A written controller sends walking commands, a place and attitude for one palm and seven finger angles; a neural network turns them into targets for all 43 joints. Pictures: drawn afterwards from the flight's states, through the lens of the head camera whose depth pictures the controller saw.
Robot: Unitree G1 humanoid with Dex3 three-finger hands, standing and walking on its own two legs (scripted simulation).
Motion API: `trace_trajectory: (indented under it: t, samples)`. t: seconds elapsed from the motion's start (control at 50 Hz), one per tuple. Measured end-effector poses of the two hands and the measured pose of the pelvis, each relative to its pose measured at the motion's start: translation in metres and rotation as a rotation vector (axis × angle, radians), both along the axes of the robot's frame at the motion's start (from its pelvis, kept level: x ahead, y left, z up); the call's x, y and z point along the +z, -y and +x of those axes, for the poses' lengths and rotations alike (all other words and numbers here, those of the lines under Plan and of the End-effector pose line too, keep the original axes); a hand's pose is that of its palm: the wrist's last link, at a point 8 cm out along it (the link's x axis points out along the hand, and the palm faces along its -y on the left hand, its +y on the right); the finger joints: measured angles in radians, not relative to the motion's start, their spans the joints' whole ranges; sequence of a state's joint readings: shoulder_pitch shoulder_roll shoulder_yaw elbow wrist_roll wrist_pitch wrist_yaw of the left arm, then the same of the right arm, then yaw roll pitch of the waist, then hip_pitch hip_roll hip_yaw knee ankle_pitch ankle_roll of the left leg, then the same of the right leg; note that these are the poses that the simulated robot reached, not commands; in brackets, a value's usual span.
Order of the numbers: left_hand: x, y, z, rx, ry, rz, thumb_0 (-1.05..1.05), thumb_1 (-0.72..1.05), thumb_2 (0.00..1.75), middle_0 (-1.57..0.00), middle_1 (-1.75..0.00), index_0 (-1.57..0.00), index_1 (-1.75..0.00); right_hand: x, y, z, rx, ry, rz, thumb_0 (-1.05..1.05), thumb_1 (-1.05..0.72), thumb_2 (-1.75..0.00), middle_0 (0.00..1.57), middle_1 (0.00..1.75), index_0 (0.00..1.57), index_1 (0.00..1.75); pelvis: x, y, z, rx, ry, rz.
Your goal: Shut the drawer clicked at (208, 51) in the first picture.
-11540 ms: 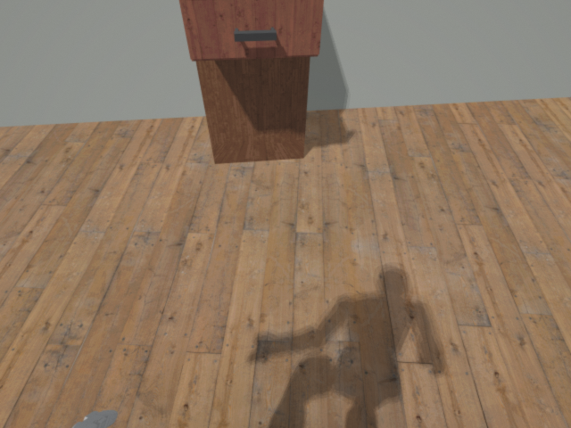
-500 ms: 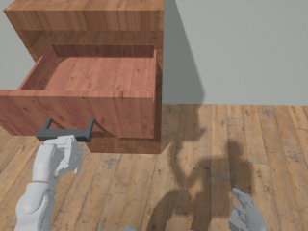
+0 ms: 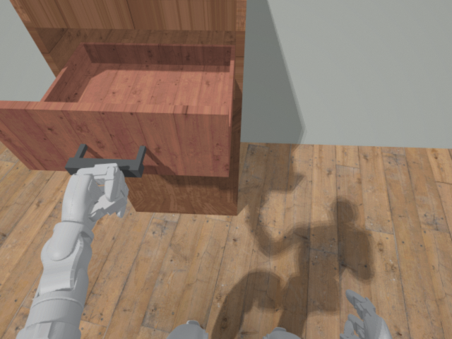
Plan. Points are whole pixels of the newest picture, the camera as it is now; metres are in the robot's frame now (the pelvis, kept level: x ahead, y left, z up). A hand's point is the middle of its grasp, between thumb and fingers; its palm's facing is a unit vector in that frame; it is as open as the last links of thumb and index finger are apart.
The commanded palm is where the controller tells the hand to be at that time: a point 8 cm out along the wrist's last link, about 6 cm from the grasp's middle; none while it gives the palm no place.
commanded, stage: push the drawer shut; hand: left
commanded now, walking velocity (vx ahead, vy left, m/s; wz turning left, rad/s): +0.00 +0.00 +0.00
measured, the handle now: (108, 158) +0.41 +0.25 +0.07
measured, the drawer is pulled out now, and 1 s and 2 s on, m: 0.26 0.13 0.00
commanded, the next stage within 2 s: none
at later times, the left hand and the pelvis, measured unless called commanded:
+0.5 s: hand (131, 158) +0.41 +0.21 +0.07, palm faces +0.00 -1.00 -0.04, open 2.9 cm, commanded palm +0.40 +0.26 +0.07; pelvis +0.01 +0.01 +0.00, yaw -2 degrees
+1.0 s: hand (138, 137) +0.47 +0.21 +0.07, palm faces +0.00 -1.00 -0.03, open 2.7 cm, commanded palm +0.47 +0.25 +0.07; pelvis +0.00 +0.02 -0.01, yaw -2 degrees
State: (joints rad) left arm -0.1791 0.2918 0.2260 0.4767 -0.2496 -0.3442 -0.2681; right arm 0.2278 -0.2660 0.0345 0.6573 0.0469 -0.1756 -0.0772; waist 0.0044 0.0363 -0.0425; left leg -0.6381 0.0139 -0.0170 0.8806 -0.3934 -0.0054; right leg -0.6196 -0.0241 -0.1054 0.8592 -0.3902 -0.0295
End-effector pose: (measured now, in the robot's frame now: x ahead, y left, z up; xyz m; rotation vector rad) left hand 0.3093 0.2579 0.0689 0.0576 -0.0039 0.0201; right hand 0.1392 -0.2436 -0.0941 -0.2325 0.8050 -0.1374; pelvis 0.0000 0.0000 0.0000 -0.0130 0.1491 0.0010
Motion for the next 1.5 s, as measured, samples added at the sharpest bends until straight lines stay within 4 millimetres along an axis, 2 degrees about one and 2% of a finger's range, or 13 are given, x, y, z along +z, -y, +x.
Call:
trace_trajectory:
  t: [0.32, 0.5, 0.74, 0.98, 1.34, 1.5]
  samples:
    - [0.002, 0.001, 0.061, -0.015, -0.017, -0.004, -0.05, 0.80, 0.95, -1.40, -1.60, -1.40, -1.60, -0.008, 0.006, -0.043, -0.064, -0.135, -0.010, 0.01, -0.90, -0.90, 0.20, 0.30, 0.20, 0.30, 0.000, -0.003, 0.000, -0.020, -0.033, -0.001]
    - [0.002, -0.004, 0.082, -0.022, -0.014, -0.017, -0.04, 0.78, 0.91, -1.40, -1.60, -1.40, -1.60, -0.007, 0.011, -0.066, -0.120, -0.216, -0.022, 0.01, -0.90, -0.90, 0.20, 0.30, 0.20, 0.30, 0.001, -0.008, 0.007, -0.038, -0.051, -0.002]
    - [-0.001, -0.010, 0.105, -0.021, -0.014, -0.028, -0.09, 0.71, 0.89, -1.40, -1.60, -1.40, -1.60, -0.011, 0.005, -0.073, -0.125, -0.284, -0.035, 0.01, -0.90, -0.90, 0.20, 0.30, 0.20, 0.30, -0.002, -0.015, 0.008, -0.031, -0.082, -0.011]
    - [0.000, -0.006, 0.133, -0.018, -0.020, -0.025, -0.08, 0.74, 0.92, -1.40, -1.60, -1.40, -1.60, -0.020, -0.003, -0.083, -0.117, -0.331, -0.027, 0.01, -0.90, -0.90, 0.20, 0.30, 0.20, 0.30, -0.009, -0.019, 0.005, -0.026, -0.117, -0.018]
    - [0.002, -0.002, 0.183, -0.019, -0.036, -0.028, -0.06, 0.78, 0.93, -1.40, -1.60, -1.40, -1.60, -0.021, 0.003, -0.143, -0.203, -0.495, -0.045, 0.01, -0.90, -0.90, 0.20, 0.30, 0.20, 0.30, -0.016, -0.017, 0.005, -0.046, -0.179, -0.027]
    - [0.002, -0.004, 0.204, -0.017, -0.042, -0.028, -0.06, 0.76, 0.92, -1.40, -1.60, -1.40, -1.60, -0.017, 0.003, -0.161, -0.228, -0.558, -0.059, 0.00, -0.90, -0.90, 0.20, 0.30, 0.20, 0.30, -0.018, -0.018, 0.007, -0.048, -0.210, -0.033]
